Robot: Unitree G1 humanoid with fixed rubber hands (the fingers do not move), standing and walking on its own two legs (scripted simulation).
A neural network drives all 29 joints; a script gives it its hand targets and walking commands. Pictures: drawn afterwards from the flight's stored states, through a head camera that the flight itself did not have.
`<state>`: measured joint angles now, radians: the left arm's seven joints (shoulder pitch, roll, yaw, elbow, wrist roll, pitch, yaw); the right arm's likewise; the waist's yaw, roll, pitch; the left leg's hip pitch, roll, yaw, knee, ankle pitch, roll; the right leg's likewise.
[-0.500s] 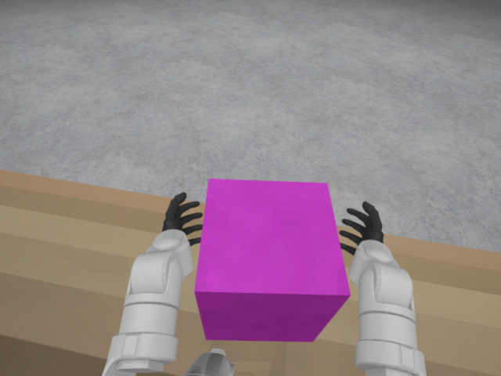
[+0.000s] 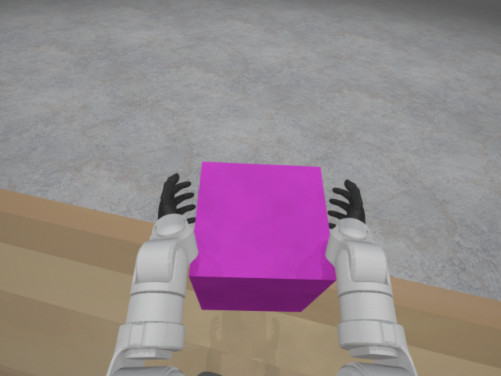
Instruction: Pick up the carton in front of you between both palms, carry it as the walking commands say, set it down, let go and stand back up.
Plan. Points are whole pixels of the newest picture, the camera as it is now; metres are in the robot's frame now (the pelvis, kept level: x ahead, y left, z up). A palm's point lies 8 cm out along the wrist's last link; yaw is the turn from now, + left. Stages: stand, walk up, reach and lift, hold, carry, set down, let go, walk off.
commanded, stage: carry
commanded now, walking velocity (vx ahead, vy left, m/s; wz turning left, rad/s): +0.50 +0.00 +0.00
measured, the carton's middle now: (256, 244) +0.36 +0.05 -0.02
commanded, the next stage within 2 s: none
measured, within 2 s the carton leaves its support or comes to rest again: neither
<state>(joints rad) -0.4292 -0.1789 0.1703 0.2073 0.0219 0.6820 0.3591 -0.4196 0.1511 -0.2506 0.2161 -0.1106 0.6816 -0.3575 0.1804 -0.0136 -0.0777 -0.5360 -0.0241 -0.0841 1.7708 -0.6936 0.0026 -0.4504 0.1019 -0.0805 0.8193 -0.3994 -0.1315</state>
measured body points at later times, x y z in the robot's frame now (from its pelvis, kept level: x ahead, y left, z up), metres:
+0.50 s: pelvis +0.39 +0.01 -0.17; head +0.40 -0.02 +0.27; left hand +0.74 +0.11 -0.13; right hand +0.71 -0.19 -0.11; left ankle +0.36 +0.06 -0.84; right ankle +0.48 -0.11 -0.83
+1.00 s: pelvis +0.81 -0.03 -0.44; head +0.79 -0.05 +0.00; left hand +1.16 +0.11 -0.33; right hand +1.16 -0.18 -0.35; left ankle +0.93 +0.00 -1.15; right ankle +0.66 -0.11 -0.97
